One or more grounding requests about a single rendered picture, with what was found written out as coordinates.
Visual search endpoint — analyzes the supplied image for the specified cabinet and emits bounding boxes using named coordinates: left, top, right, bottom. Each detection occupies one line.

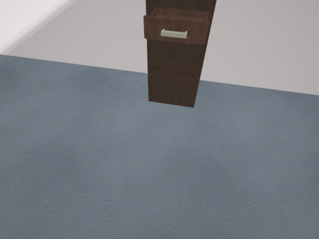
left=146, top=0, right=216, bottom=108

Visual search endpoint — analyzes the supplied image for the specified drawer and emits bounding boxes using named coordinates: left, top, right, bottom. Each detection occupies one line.
left=144, top=7, right=209, bottom=45

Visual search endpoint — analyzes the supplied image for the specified handle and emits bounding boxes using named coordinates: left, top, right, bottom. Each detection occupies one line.
left=161, top=29, right=187, bottom=38

